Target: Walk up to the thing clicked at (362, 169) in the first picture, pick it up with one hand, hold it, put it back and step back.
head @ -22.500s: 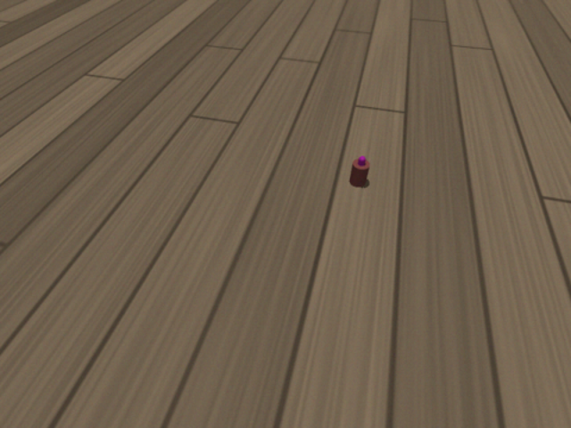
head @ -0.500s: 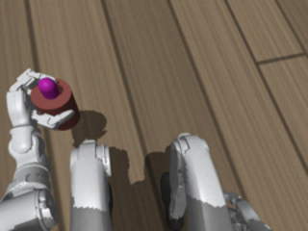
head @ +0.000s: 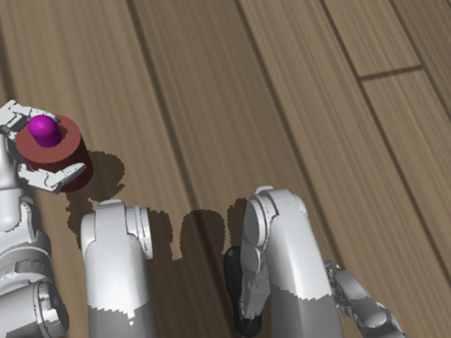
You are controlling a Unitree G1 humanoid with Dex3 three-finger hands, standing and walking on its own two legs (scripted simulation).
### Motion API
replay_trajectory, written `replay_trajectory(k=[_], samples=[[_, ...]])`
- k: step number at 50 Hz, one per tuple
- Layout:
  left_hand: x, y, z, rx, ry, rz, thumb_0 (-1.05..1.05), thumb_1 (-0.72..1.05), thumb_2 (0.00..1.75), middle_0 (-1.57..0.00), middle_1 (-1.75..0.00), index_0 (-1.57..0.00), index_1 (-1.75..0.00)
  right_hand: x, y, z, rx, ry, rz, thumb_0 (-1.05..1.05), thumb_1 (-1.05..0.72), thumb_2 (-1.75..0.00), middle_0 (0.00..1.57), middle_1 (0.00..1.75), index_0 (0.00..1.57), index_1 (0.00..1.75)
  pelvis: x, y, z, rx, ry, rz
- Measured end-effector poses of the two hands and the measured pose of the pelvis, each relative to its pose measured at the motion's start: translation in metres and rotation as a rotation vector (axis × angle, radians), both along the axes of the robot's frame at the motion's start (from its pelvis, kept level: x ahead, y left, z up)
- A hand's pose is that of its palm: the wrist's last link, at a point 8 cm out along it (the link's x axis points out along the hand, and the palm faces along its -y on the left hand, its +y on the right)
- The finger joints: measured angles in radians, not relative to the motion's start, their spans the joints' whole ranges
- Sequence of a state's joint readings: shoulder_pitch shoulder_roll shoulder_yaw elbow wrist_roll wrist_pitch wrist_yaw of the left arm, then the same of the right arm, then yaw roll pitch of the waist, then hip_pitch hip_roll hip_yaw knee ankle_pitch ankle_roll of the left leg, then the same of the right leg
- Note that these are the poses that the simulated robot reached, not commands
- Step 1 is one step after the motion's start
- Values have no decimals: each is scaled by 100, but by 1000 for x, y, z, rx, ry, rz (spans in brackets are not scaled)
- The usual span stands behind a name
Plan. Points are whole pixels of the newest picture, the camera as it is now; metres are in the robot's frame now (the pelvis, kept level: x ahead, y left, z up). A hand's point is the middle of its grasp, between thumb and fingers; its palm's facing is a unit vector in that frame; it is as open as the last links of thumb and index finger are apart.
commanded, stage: crouch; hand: left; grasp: from the side
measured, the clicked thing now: (56, 149) +0.42 +0.26 -0.09
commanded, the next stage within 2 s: lower in 0.14 s
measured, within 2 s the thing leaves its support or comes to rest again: neither
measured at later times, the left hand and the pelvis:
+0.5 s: hand (60, 159) +0.41 +0.26 -0.13, palm faces +0.22 -0.97 +0.01, open 10.1 cm; pelvis -0.01 +0.00 -0.02, yaw -3 degrees
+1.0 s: hand (67, 162) +0.42 +0.26 -0.17, palm faces +0.26 -0.97 +0.02, open 10.1 cm; pelvis -0.01 +0.01 -0.03, yaw -6 degrees
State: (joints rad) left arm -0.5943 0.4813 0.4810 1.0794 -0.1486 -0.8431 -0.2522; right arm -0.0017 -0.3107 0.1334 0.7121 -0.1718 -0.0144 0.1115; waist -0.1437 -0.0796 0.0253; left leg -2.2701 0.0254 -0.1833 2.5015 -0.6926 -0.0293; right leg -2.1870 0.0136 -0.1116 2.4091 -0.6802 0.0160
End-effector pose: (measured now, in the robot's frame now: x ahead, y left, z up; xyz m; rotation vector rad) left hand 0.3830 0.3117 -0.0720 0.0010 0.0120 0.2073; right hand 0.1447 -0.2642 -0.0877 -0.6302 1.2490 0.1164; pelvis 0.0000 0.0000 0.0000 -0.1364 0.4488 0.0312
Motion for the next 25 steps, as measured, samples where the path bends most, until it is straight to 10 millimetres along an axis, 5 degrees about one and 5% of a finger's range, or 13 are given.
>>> replay_trajectory(k=[17, 25], samples=[[-1, 0, -27, 1, 3, 6, 4, -53, 103, -67, -95, -83, -112, -5, 0, 1, -42, 21, 58, 1, -91, -91, 21, 30, 21, 30, -4, 2, -13, -25, -57, -17], [-2, -2, -57, -26, 45, 18, 4, -53, 103, -68, -94, -83, -111, -11, 2, 9, -78, 38, 102, 1, -92, -91, 21, 30, 21, 30, -7, 5, -17, -48, -92, -33]])
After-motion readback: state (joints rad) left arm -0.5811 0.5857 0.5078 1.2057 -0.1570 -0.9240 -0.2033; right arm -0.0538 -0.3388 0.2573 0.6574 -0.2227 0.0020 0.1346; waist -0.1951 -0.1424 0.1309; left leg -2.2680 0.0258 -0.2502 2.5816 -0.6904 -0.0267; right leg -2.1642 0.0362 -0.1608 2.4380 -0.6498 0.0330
